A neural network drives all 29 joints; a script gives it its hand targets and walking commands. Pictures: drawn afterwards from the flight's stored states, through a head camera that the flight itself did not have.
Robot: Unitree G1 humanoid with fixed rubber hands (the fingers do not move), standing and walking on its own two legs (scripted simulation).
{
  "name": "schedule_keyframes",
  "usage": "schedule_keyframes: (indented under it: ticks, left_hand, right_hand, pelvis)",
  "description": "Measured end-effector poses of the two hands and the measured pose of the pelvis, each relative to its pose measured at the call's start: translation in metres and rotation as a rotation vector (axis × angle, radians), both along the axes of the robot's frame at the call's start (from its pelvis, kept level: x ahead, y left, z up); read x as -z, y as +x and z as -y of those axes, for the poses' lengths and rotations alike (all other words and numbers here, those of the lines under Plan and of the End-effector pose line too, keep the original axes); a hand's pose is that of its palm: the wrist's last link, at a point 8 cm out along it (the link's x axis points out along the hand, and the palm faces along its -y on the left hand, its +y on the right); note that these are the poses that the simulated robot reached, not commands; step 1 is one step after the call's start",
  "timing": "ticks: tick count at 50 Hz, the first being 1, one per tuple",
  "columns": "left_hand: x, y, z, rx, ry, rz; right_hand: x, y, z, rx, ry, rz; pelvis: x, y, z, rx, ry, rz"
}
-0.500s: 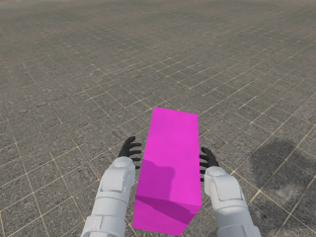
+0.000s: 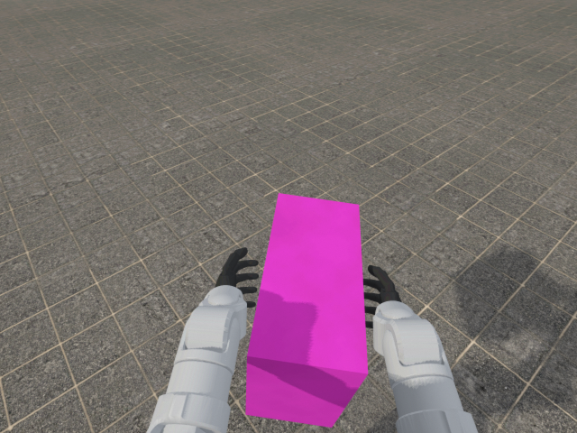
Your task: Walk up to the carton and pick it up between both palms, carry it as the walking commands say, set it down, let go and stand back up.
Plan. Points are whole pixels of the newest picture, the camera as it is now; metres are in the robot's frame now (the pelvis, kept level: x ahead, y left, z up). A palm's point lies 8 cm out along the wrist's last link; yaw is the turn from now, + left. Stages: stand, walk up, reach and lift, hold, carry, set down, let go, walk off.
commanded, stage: carry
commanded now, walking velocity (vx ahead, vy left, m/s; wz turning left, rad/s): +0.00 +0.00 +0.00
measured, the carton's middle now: (304, 306) +0.35 +0.00 -0.04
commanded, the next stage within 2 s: hold in 0.38 s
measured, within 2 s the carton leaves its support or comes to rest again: neither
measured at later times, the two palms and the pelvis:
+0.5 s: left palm (225, 294) +0.31 +0.12 +0.05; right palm (386, 310) +0.30 -0.11 +0.04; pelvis +0.00 +0.00 +0.00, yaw +0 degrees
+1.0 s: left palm (209, 348) +0.25 +0.14 +0.00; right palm (372, 350) +0.25 -0.09 +0.01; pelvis -0.07 +0.01 -0.01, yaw +0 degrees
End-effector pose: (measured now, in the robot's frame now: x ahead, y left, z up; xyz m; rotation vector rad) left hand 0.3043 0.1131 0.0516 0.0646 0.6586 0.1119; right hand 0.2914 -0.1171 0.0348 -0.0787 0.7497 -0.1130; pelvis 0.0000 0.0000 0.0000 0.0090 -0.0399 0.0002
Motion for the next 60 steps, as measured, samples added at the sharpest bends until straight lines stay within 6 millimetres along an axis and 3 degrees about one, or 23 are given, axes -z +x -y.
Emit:
schedule_keyframes:
  ticks: [24, 34, 37, 43, 46, 53, 60]
  left_hand:
    - [0.002, 0.004, -0.003, 0.001, -0.008, -0.001]
    - [-0.025, -0.012, -0.007, 0.013, -0.009, 0.096]
    - [-0.013, -0.024, -0.009, 0.016, -0.008, 0.056]
    - [0.034, -0.053, -0.018, -0.034, -0.047, -0.096]
    - [0.048, -0.059, -0.021, -0.052, -0.054, -0.095]
    - [0.047, -0.043, -0.024, -0.076, -0.082, 0.038]
    - [0.052, -0.031, -0.017, -0.043, -0.04, 0.03]
  right_hand:
    - [-0.001, 0.005, -0.003, -0.003, -0.008, 0.005]
    - [-0.024, -0.008, -0.006, -0.019, -0.025, 0.092]
    - [-0.02, -0.016, -0.007, -0.031, -0.031, 0.055]
    - [0.009, -0.034, -0.017, -0.023, -0.023, -0.074]
    - [0.02, -0.039, -0.02, -0.006, -0.03, -0.06]
    - [0.034, -0.036, -0.024, 0.049, 0.029, 0.071]
    - [0.045, -0.028, -0.017, 0.056, 0.036, 0.064]
  pelvis:
    - [0.0, 0.003, -0.002, 0.0, -0.003, -0.004]
    - [0.0, -0.008, -0.004, 0.001, -0.005, 0.054]
    - [0.0, -0.017, -0.003, 0.001, -0.004, 0.078]
    - [0.003, -0.044, -0.003, 0.003, -0.005, 0.126]
    - [0.006, -0.06, -0.005, 0.006, -0.008, 0.154]
    - [0.021, -0.084, -0.011, 0.009, -0.018, 0.158]
    - [0.026, -0.098, -0.013, 0.01, -0.023, 0.176]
